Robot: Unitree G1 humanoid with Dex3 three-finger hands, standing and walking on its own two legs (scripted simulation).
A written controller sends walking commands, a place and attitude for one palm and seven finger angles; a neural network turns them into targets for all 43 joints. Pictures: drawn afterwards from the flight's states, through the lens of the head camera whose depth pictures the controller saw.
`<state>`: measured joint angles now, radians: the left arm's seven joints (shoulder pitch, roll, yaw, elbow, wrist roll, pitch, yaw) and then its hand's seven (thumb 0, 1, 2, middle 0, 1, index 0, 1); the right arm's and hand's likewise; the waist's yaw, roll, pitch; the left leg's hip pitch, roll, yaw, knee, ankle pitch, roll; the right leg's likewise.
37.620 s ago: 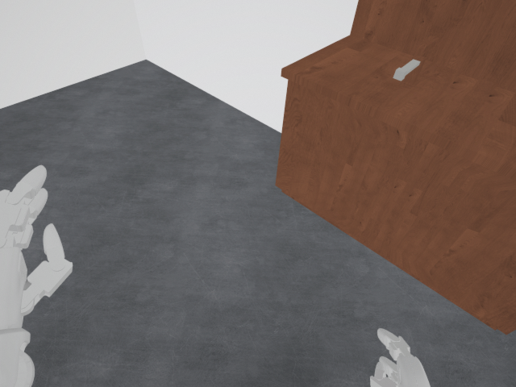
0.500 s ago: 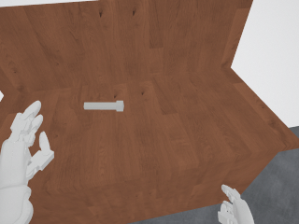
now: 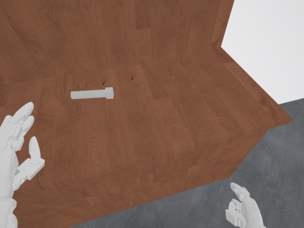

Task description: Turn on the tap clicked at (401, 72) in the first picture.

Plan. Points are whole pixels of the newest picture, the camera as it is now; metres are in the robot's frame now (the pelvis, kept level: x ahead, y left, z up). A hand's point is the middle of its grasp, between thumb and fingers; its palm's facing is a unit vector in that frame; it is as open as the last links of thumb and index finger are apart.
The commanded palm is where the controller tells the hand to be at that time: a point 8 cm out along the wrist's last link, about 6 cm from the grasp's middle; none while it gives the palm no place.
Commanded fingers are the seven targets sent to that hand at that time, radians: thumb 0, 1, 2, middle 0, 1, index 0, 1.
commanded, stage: step back with the hand held close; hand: left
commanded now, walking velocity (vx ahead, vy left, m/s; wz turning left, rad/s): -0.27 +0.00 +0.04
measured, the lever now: (109, 93) +0.52 +0.19 +0.04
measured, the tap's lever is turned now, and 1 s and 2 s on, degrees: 78 78 78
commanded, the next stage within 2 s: stop stepping back and stand still in 1.14 s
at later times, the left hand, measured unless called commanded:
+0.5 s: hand (9, 190) +0.15 +0.26 +0.16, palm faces +0.42 -0.80 -0.44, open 7.4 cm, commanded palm +0.09 +0.30 +0.17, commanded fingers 0.00 0.90 0.90 -0.20 -0.30 -0.20 -0.30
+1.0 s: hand (17, 211) +0.12 +0.22 +0.16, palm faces +0.32 -0.87 -0.38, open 7.4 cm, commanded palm +0.06 +0.28 +0.17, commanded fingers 0.00 0.90 0.90 -0.20 -0.30 -0.20 -0.30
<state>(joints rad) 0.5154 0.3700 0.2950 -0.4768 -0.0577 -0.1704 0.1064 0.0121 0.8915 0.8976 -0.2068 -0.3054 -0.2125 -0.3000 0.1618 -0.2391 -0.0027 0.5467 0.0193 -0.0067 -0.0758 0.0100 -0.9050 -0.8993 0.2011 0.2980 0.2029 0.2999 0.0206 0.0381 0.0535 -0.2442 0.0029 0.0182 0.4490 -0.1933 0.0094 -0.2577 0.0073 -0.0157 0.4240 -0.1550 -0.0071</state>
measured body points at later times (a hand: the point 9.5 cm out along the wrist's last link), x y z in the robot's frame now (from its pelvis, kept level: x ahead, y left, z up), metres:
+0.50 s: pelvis -0.06 +0.01 -0.02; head -0.02 +0.02 +0.43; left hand +0.12 +0.30 +0.18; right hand +0.13 -0.21 -0.10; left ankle +0.03 +0.11 -0.74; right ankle +0.04 -0.11 -0.74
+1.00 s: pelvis -0.10 +0.00 -0.01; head -0.05 +0.02 +0.44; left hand +0.10 +0.27 +0.18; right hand +0.09 -0.22 -0.09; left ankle -0.07 +0.11 -0.72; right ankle -0.09 -0.12 -0.74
